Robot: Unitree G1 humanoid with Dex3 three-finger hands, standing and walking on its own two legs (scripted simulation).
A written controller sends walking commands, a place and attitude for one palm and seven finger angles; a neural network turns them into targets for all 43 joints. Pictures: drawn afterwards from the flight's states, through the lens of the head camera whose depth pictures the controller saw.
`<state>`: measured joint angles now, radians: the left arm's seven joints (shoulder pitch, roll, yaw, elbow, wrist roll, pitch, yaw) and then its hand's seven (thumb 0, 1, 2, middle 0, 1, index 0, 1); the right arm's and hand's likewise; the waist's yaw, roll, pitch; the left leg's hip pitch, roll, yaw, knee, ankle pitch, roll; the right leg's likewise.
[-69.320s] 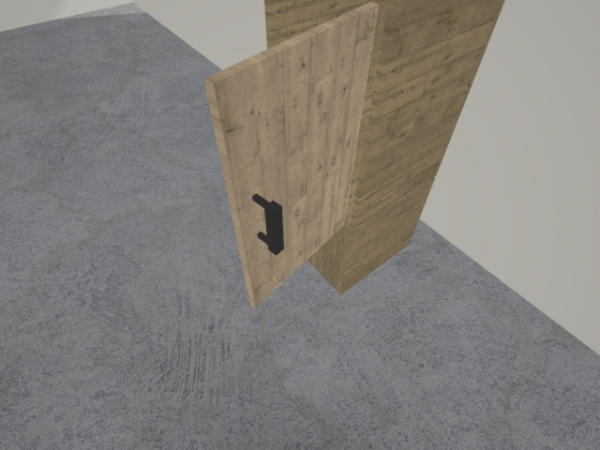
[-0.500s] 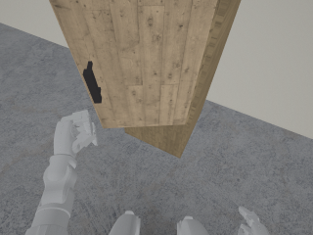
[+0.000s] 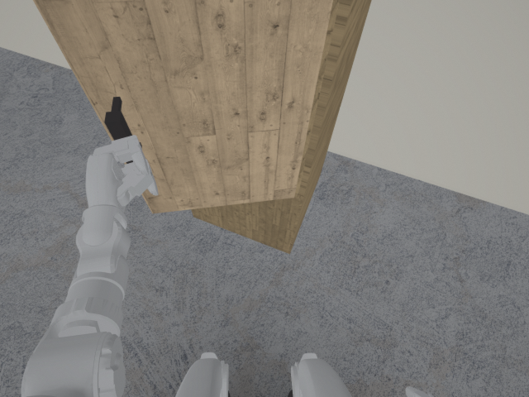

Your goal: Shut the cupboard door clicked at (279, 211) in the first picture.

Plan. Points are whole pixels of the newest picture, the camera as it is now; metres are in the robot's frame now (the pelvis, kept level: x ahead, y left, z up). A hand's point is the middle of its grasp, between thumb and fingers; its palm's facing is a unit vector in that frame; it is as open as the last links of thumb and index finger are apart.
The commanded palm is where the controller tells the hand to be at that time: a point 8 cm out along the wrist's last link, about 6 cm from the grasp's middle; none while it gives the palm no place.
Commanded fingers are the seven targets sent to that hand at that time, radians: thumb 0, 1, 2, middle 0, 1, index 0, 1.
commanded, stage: bring the fist close to the handle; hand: left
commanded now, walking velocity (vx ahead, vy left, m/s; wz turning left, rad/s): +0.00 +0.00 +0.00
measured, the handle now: (127, 135) +0.53 +0.22 +0.05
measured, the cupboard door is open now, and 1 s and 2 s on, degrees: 31 22 8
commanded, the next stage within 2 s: push the door shut along its arc in 0.24 s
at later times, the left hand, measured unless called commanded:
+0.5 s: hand (143, 175) +0.44 +0.18 +0.05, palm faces +0.09 -1.00 -0.02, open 3.1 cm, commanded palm +0.42 +0.23 +0.05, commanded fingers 0.00 0.90 0.90 -1.30 -1.50 -1.30 -1.50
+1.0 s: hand (156, 143) +0.50 +0.17 +0.05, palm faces -0.04 -1.00 -0.03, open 3.1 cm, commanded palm +0.50 +0.21 +0.05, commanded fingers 0.00 0.90 0.90 -1.30 -1.50 -1.30 -1.50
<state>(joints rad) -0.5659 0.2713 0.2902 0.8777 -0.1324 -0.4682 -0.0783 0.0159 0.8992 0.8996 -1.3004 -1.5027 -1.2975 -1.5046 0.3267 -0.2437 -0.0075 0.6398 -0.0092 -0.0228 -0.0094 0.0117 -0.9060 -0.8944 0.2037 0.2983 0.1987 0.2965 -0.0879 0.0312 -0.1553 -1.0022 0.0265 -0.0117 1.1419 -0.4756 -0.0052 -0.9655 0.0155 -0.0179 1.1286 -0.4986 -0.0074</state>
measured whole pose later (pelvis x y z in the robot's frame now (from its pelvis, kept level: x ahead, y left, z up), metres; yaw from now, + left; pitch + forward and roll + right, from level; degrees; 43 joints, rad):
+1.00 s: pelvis +0.00 +0.00 -0.02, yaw +0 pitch +24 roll -3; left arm -0.91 0.47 0.35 1.20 -0.10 -0.45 -0.25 0.02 0.90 0.90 -1.31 -1.50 -1.30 -1.50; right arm 0.36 -0.27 0.01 0.67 -0.01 0.01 -0.01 0.01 -0.91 -0.89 0.20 0.30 0.20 0.30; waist -0.17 0.04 -0.13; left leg -1.15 0.03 -0.04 1.23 -0.49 0.00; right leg -1.09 0.02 -0.04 1.18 -0.51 -0.01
